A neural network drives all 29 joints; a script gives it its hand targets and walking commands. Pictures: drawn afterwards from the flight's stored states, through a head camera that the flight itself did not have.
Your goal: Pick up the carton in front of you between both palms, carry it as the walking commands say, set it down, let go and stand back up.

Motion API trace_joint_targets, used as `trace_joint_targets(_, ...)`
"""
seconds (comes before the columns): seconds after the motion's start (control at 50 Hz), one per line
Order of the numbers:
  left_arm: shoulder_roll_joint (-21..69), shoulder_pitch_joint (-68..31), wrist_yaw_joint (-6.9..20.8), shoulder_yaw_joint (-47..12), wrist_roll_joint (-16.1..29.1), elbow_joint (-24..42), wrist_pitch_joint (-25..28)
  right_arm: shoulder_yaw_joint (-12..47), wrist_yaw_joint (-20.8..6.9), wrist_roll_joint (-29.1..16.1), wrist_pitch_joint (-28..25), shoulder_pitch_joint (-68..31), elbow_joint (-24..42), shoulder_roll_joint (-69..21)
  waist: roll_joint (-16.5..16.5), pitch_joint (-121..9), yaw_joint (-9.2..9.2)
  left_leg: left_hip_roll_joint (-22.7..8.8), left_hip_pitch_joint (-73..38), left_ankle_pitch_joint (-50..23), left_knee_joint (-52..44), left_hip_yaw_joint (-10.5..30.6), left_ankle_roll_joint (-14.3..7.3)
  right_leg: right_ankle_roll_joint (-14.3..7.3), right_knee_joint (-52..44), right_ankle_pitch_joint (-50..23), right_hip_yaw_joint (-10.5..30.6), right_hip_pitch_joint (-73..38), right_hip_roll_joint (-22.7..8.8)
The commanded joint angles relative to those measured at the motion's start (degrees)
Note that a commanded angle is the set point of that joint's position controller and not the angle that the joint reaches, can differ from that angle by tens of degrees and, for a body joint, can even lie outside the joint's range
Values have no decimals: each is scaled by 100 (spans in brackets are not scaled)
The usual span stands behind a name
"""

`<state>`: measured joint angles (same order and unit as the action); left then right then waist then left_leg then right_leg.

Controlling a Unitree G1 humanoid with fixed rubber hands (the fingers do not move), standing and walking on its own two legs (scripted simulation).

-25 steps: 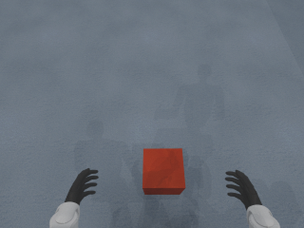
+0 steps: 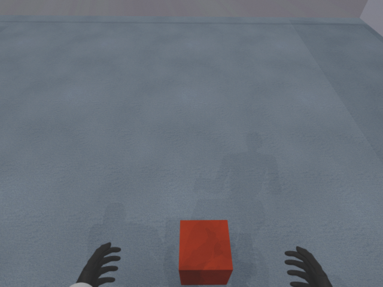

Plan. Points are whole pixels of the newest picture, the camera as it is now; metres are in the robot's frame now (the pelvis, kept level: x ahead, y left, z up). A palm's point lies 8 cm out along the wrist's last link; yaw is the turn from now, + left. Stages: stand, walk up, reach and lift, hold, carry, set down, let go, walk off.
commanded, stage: let go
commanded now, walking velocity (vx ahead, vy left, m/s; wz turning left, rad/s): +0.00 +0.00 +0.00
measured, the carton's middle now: (203, 253) +0.41 -0.02 -0.65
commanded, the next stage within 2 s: stand in 0.06 s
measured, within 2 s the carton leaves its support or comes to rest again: neither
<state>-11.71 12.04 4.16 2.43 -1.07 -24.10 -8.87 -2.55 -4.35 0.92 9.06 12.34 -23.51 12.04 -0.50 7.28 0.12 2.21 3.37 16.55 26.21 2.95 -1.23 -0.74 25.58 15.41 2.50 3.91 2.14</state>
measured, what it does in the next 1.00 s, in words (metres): stands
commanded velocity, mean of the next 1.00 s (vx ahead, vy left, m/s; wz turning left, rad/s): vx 0.00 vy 0.00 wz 0.00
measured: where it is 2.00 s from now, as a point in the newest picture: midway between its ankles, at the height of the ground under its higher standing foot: outside the picture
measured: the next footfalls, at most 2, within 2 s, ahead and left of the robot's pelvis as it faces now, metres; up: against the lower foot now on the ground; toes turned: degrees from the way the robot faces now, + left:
none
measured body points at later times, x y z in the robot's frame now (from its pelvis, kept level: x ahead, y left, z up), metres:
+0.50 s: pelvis +0.01 +0.00 +0.00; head +0.00 +0.00 +0.45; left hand +0.13 +0.28 -0.10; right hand +0.14 -0.28 -0.10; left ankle -0.02 +0.11 -0.74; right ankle -0.01 -0.11 -0.74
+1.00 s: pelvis -0.01 +0.00 +0.00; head -0.02 +0.00 +0.45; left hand +0.09 +0.28 -0.11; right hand +0.10 -0.29 -0.11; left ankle -0.02 +0.11 -0.74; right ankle -0.01 -0.11 -0.74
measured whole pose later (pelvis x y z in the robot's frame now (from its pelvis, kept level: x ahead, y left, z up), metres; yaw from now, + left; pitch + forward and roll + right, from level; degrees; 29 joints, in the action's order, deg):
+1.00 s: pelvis -0.01 +0.00 +0.00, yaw +1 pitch -3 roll +0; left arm -17.4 11.7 -1.9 2.5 -0.7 -50.1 1.1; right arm -2.2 1.9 0.7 -1.1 12.3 -48.8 17.7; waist -0.3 1.8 0.0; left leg 1.9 7.7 14.6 25.6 3.2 -0.7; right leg -0.9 25.0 13.7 1.4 8.0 1.9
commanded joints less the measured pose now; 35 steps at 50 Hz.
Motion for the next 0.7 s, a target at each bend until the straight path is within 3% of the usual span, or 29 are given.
trace_joint_targets(0.0, -542, -235, -9, 177, -13, 564, 79, -179, 16, 12, -79, -228, 572, 549, 20, -332, -2, -78, 296, -1104, -458, -113, 169, 117, -328, -1044, -144, -131, -11)
trace_joint_targets(0.02, -542, -237, -8, 175, -13, 569, 84, -176, 17, 12, -84, -233, 579, 548, 24, -356, -4, -77, 285, -1132, -445, -109, 168, 116, -322, -1070, -136, -134, -12)
trace_joint_targets(0.04, -658, -364, -173, 131, -109, 964, -236, -220, 121, -90, -266, 122, 245, 654, -221, -679, -1, 41, 206, -1157, -306, -162, 210, 88, -188, -1418, -148, -354, -15)
trace_joint_targets(0.06, -1227, -249, -389, 389, 147, -385, 242, -370, 311, -60, -544, -409, -445, 1159, 99, -848, -116, -236, 625, -1196, -15, -73, 180, 192, -72, -1061, -96, 469, -323)
trace_joint_targets(0.08, -1246, -162, -457, 396, 120, -441, 472, -404, 370, -28, -683, -288, -408, 1157, 139, -869, -27, -284, 522, -1077, 30, 38, 142, 140, -69, -918, 13, 534, -331)
trace_joint_targets(0.14, -946, -255, -500, 336, 39, -726, 804, -374, 429, -8, -891, -238, -724, 976, 89, -724, 29, -394, 741, -730, -66, 228, 122, 100, -135, -505, 140, 754, -380)
trace_joint_targets(0.24, -1063, -232, -546, 331, 13, -1109, 969, -378, 497, 14, -1019, -253, -1048, 1061, 8, -866, -1, -470, 735, -1403, 3, 334, 107, 69, -48, -1228, 224, 585, -446)
trace_joint_targets(0.68, -1239, -124, -641, 223, 8, -1909, 1059, -218, 639, 4, -1078, -85, -1813, 1255, 16, -698, -15, -601, 668, -1288, -258, 520, 68, 22, -241, -1187, 388, 426, -592)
